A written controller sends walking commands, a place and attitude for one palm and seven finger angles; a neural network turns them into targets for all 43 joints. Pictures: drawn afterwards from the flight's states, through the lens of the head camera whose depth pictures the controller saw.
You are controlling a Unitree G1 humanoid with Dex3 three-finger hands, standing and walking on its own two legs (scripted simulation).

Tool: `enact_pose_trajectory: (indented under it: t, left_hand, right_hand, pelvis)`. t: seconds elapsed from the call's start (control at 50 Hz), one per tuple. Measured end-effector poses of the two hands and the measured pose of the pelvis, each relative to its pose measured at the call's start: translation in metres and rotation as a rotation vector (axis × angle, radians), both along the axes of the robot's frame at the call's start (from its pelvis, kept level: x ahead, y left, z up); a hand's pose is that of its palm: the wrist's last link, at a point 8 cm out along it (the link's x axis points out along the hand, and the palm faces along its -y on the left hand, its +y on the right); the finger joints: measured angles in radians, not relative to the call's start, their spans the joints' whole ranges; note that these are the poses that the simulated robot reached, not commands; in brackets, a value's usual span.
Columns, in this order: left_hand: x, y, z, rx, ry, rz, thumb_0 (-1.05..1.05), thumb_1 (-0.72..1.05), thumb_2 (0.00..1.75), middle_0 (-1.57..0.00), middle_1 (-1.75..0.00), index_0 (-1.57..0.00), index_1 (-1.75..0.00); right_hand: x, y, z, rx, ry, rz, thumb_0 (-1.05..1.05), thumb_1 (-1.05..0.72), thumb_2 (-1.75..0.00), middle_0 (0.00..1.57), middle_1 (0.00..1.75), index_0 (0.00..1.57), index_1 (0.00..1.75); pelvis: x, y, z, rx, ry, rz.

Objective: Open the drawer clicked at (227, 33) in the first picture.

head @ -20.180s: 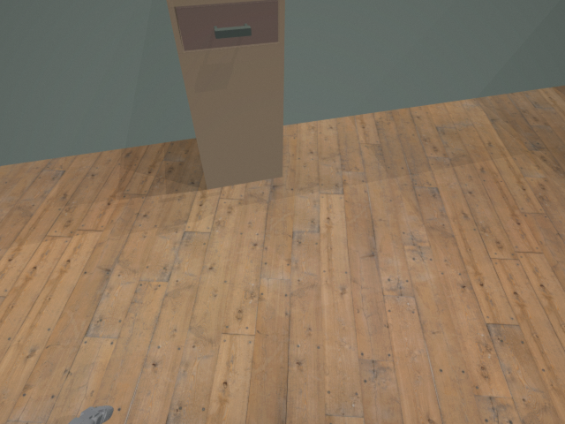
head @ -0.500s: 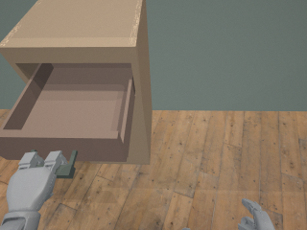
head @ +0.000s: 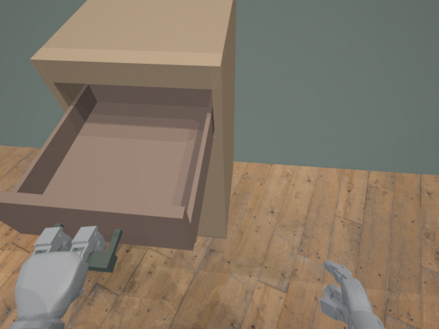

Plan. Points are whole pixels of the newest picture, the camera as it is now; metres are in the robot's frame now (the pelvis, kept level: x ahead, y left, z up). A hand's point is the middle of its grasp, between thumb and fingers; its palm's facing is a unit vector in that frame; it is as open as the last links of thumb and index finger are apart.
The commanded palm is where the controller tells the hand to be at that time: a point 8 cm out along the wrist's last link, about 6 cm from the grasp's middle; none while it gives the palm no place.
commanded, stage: open the thumb to release the handle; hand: left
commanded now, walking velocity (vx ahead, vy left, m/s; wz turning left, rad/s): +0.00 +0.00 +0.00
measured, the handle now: (81, 245) +0.23 +0.27 +0.04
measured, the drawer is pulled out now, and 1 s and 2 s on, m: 0.30 0.30 0.30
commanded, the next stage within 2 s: lift the hand off the handle in 0.40 s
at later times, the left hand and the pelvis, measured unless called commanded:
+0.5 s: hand (76, 280) +0.18 +0.26 +0.02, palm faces +0.03 -0.05 -1.00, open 13.2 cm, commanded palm +0.16 +0.25 +0.07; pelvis -0.02 -0.01 +0.00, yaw +1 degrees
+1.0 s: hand (80, 273) +0.19 +0.25 +0.03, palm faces +0.00 -0.03 -1.00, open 13.4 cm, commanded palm +0.17 +0.25 +0.10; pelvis -0.03 -0.02 +0.01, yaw +2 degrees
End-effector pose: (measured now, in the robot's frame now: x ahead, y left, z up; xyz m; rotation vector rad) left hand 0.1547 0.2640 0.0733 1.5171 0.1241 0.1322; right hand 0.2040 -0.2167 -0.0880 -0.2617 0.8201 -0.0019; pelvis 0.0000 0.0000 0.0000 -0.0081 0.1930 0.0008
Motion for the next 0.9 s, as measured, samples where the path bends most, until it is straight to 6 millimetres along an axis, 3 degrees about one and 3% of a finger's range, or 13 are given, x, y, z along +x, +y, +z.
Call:
enact_pose_trajectory:
  t: [0.14, 0.38, 0.48, 0.6, 0.9]
  left_hand:
    - [0.0, 0.0, 0.002, -0.005, -0.017, 0.03, 0.0, 0.49, 0.72, -0.36, -1.3, -0.39, -1.31]
    - [-0.002, -0.001, 0.004, 0.004, -0.004, 0.029, 0.0, -0.18, 0.44, -0.34, -1.23, -0.35, -1.24]
    - [-0.001, -0.004, 0.005, 0.003, -0.015, 0.031, 0.0, -0.37, 0.36, -0.33, -1.22, -0.33, -1.21]
    - [0.005, -0.013, 0.0, -0.009, -0.007, 0.024, 0.0, -0.46, 0.32, -0.32, -1.21, -0.32, -1.21]
    - [0.011, -0.013, 0.005, 0.021, 0.008, 0.016, 0.0, -0.49, 0.3, -0.32, -1.2, -0.38, -1.25]
  right_hand:
    - [-0.015, -0.003, -0.01, -0.007, 0.059, -0.009, 0.01, -0.9, -0.9, 0.2, 0.3, 0.2, 0.3]
    - [-0.024, -0.002, -0.006, 0.007, 0.031, -0.005, 0.01, -0.9, -0.9, 0.2, 0.3, 0.2, 0.3]
    - [-0.024, -0.005, -0.004, 0.003, 0.016, 0.001, 0.01, -0.9, -0.9, 0.2, 0.3, 0.2, 0.3]
    - [-0.025, -0.008, -0.002, -0.001, 0.005, 0.004, 0.01, -0.9, -0.9, 0.2, 0.3, 0.2, 0.3]
    - [-0.033, -0.016, -0.005, -0.002, 0.026, -0.003, 0.01, -0.9, -0.9, 0.2, 0.3, 0.2, 0.3]
  pelvis:
    - [-0.003, 0.001, 0.001, 0.0, -0.01, 0.008]
    - [-0.015, -0.004, 0.004, 0.009, -0.04, 0.012]
    - [-0.02, -0.007, 0.004, 0.013, -0.049, 0.017]
    - [-0.024, -0.011, 0.005, 0.018, -0.055, 0.02]
    - [-0.032, -0.022, 0.008, 0.027, -0.067, 0.032]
